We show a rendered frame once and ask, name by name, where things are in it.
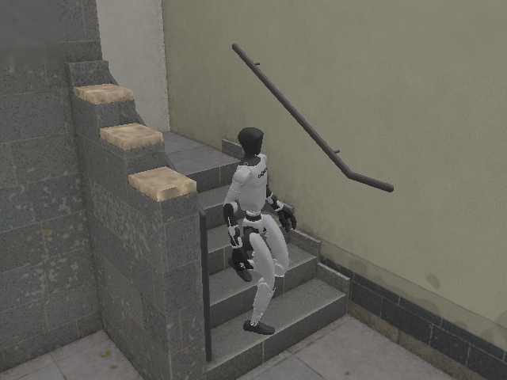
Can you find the robot right foot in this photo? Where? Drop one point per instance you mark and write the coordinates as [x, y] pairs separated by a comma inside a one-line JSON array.
[[260, 328]]

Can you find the right robot hand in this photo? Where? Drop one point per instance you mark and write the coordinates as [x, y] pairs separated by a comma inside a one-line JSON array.
[[240, 255]]

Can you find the left robot hand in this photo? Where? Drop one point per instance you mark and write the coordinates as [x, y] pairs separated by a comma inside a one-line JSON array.
[[284, 214]]

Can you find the robot left forearm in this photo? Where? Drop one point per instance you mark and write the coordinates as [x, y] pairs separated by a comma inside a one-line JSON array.
[[272, 200]]

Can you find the robot head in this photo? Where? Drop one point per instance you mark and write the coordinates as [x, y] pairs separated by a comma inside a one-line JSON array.
[[251, 139]]

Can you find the robot left upper arm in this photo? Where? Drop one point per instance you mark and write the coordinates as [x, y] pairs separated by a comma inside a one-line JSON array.
[[263, 156]]

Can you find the robot right upper arm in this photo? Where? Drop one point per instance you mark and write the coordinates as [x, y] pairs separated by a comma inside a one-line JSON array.
[[239, 180]]

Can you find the robot right forearm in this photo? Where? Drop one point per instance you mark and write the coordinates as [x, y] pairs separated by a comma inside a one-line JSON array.
[[228, 211]]

